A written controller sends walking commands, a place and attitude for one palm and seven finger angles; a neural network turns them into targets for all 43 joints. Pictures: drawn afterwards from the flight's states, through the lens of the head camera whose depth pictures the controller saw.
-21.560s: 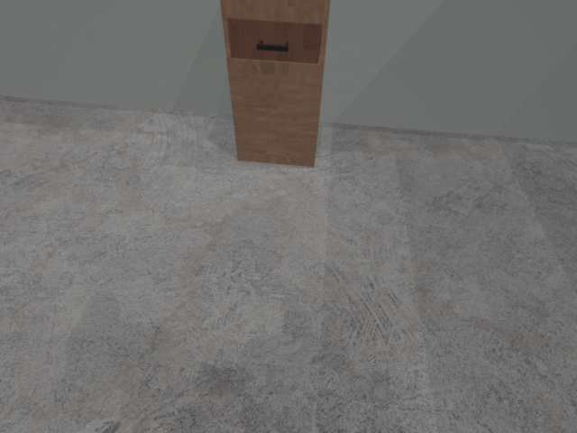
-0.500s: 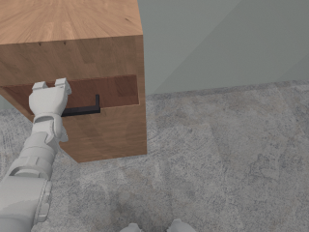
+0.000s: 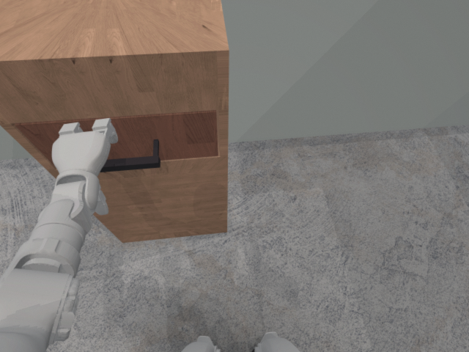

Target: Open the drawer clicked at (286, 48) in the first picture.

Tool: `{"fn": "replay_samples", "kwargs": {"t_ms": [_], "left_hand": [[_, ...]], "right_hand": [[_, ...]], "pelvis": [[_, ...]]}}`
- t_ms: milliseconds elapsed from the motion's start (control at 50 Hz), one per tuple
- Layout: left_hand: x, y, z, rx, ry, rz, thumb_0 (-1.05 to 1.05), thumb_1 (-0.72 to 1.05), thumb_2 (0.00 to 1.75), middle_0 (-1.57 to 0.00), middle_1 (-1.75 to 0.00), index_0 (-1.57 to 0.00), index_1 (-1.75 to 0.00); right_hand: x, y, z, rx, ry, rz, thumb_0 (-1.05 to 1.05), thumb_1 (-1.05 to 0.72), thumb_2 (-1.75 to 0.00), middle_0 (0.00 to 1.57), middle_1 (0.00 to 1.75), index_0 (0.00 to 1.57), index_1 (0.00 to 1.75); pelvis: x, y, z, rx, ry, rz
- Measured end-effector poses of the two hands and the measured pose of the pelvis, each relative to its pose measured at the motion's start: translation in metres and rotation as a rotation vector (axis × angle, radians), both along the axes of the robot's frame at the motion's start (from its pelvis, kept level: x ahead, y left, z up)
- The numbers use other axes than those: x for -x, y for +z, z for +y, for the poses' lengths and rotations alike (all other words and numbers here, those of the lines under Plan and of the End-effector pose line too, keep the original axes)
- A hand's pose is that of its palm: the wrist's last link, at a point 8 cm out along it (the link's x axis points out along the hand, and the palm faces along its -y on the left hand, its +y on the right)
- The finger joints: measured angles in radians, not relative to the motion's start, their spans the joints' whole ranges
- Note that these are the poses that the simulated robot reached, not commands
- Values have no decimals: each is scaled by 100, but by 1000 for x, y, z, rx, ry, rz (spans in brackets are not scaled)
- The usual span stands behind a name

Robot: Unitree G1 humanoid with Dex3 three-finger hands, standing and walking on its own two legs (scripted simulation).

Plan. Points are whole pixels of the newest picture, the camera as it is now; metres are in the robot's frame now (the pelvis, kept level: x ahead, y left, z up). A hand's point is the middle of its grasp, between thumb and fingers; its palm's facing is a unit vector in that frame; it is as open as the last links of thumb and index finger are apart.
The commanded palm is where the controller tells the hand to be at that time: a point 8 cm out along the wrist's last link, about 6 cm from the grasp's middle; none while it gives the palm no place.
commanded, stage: lower the fingers behind the handle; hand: left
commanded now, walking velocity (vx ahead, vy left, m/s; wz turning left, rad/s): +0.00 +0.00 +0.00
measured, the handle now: (129, 155) +0.51 +0.23 -0.06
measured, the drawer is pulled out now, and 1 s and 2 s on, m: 0.00 0.00 0.00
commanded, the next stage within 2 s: lift the fingers back up to retry in 1.64 s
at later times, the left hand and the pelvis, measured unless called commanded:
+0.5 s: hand (103, 178) +0.44 +0.26 -0.04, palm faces -0.07 -0.03 -1.00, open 13.8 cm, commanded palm +0.43 +0.25 +0.02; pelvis -0.01 -0.01 -0.01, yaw +0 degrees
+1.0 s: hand (112, 175) +0.45 +0.25 -0.05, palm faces -0.04 -0.01 -1.00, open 13.8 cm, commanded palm +0.43 +0.24 -0.01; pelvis -0.02 -0.01 -0.03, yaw -1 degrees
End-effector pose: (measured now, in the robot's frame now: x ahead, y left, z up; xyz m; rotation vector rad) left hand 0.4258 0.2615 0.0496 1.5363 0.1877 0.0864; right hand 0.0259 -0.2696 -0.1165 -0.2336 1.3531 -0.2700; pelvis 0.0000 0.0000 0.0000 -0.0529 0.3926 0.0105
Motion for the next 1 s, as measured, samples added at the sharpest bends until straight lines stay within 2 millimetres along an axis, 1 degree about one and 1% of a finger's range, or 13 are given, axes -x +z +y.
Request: {"fn": "replay_samples", "kwargs": {"t_ms": [100, 180, 240, 360, 460, 560, 660, 860, 1000], "left_hand": [[-4, 7, -25, 38, -84, 0, 0, -49, 30, -32, -120, -32, -120], [-8, 5, -32, 32, -99, -20, 0, -49, 30, -32, -120, -32, -120], [-6, -4, -27, 13, -72, -17, 1, -49, 30, -32, -120, -32, -120], [6, -24, -9, -9, -15, 22, 1, -49, 30, -32, -120, -32, -120], [8, -31, -2, -4, -25, 23, 0, -49, 30, -32, -120, -32, -120], [0, -31, -8, 9, -55, -20, 0, -49, 30, -32, -120, -32, -120], [-7, -38, -15, 8, -44, -14, 0, -49, 30, -32, -120, -32, -120], [-7, -40, -16, -13, -26, -10, 0, -49, 30, -30, -122, -32, -120], [-7, -42, -16, -26, -35, -20, 0, -49, 30, -28, -125, -32, -120]], "right_hand": [[-2, 7, 3, 2, -7, -20, 1, -90, -90, 21, 30, 21, 30], [-2, 7, 2, 4, -9, -40, 1, -90, -90, 21, 30, 21, 30], [-1, 4, 0, 0, -8, -42, 0, -90, -90, 21, 30, 21, 30], [4, -5, -2, -4, -2, -18, 0, -90, -90, 21, 30, 21, 30], [7, -9, -6, 14, 11, 1, 1, -90, -90, 21, 30, 21, 30], [7, -12, -10, 31, 17, 7, 1, -90, -90, 21, 30, 21, 30], [8, -15, -10, 27, 13, 5, 1, -90, -90, 20, 30, 21, 30], [16, -21, -3, -1, 9, 14, 0, -90, -90, 21, 30, 21, 30], [21, -28, -3, -2, 18, 18, 0, -90, -90, 21, 30, 21, 30]], "pelvis": [[-2, 4, -1, -1, 3, -21], [-1, 2, -2, -5, -10, -15], [2, -1, -3, -8, -22, -4], [4, -6, -4, -12, -26, 19], [6, -12, -6, -7, -9, 36], [7, -18, -7, 2, 2, 52], [8, -21, -6, 2, -6, 62], [10, -24, -7, -3, -19, 65], [15, -30, -7, -4, -14, 77]]}}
